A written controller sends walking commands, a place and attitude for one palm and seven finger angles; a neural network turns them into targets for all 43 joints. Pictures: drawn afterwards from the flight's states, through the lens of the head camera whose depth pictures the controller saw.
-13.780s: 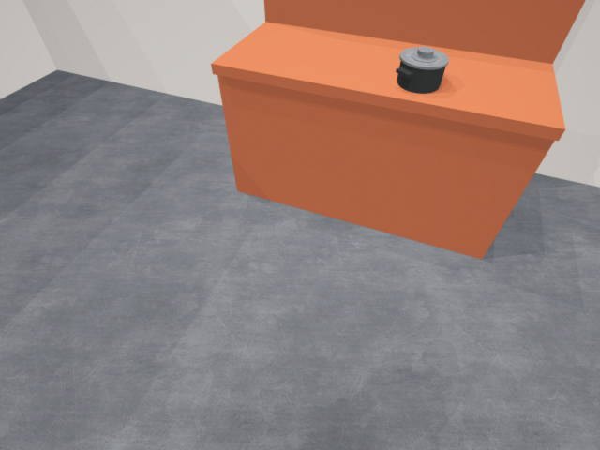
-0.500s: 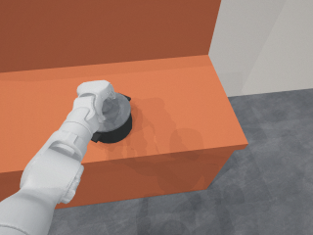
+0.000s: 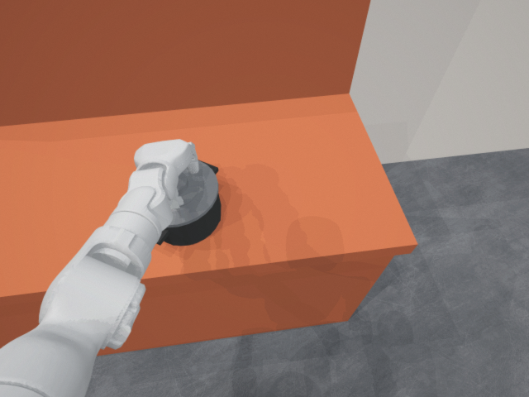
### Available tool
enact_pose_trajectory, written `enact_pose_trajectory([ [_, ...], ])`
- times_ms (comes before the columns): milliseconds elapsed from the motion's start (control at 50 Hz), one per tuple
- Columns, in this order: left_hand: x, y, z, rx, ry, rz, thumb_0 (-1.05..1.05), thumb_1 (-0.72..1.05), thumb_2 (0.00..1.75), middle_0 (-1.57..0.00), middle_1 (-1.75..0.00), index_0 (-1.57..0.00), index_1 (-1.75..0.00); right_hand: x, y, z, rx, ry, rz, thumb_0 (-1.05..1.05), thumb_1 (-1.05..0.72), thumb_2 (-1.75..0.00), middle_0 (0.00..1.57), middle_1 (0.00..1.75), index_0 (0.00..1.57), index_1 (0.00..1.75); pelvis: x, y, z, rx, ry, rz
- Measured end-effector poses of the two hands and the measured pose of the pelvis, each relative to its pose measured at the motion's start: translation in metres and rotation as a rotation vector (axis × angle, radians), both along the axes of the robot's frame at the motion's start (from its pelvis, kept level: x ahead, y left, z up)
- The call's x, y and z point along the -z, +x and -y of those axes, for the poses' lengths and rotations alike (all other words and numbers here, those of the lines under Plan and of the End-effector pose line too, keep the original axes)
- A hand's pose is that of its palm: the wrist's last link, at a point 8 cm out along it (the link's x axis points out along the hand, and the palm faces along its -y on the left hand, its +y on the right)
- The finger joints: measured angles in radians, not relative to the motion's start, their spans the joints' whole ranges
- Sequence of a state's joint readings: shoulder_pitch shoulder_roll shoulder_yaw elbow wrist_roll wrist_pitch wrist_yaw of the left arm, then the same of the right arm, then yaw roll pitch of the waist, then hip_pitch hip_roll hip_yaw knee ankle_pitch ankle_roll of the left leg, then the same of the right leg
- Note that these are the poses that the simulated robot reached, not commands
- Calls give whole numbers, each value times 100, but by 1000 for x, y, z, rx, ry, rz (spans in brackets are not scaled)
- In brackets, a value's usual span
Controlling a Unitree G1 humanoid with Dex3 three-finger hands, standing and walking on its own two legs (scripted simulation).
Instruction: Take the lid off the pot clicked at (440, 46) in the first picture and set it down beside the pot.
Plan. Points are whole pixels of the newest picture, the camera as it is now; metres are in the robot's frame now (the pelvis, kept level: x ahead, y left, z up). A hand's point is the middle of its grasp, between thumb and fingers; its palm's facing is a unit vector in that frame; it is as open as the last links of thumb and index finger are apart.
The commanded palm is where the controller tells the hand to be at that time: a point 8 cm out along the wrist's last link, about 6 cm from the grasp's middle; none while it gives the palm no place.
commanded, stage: close the fingers and squeeze the knob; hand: left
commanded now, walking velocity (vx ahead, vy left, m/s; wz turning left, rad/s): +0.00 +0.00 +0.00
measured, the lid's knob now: (173, 183) +0.48 +0.14 +0.01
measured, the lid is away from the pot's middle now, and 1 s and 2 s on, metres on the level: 0.00 0.00 0.01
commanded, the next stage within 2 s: lift the lid straight up in 1.06 s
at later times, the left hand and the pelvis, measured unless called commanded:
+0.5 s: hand (172, 186) +0.46 +0.14 +0.04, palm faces -0.37 -0.08 -0.92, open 7.6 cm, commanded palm +0.46 +0.14 +0.09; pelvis +0.00 +0.00 +0.00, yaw +0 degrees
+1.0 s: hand (172, 186) +0.46 +0.14 +0.04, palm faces -0.38 -0.09 -0.92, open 7.3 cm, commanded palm +0.46 +0.14 +0.09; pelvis +0.00 +0.00 +0.00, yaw +0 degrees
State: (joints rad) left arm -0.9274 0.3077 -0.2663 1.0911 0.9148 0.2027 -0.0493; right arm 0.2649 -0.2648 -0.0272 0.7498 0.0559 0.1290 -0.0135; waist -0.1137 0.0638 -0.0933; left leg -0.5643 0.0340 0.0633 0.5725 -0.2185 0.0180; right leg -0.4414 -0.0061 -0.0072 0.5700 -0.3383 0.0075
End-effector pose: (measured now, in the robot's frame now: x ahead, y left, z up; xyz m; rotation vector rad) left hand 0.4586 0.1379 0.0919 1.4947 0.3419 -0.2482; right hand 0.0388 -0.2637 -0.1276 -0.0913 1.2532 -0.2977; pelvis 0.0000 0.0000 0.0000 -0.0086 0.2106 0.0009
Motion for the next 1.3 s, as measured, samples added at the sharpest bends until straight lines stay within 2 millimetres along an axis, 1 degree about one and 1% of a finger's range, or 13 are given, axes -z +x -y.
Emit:
enact_pose_trajectory([
  [220,0,4,-1,-2,-11,-9,0,8,92,-50,-97,-57,-99,-3,3,5,6,-11,-3,0,-90,-90,20,30,20,30,-1,4,2,4,0,1],
  [340,-1,2,-1,0,-13,-11,-1,12,88,-55,-101,-61,-103,-3,8,5,2,-12,8,0,-90,-90,20,30,20,30,-1,5,2,3,1,3],
  [500,-2,-1,-2,1,-16,-6,-2,18,81,-54,-98,-68,-106,-4,13,3,-3,-6,26,0,-90,-90,20,30,20,30,-1,4,2,4,0,7],
  [600,-2,-2,-2,0,-19,-2,-2,20,79,-53,-96,-70,-106,-4,13,2,-5,-4,28,0,-90,-90,21,30,20,30,-1,2,2,3,0,10],
  [1140,-2,0,-2,-4,-20,-8,-2,16,83,-55,-98,-73,-108,-5,-8,3,17,-24,1,0,-90,-90,21,30,20,30,-1,-2,0,9,-3,4],
  [1300,-2,0,-4,-2,-27,-9,-1,15,83,-55,-99,-74,-107,-6,-12,2,30,-26,4,0,-90,-90,21,30,20,30,-2,-2,-1,14,-4,8],
])
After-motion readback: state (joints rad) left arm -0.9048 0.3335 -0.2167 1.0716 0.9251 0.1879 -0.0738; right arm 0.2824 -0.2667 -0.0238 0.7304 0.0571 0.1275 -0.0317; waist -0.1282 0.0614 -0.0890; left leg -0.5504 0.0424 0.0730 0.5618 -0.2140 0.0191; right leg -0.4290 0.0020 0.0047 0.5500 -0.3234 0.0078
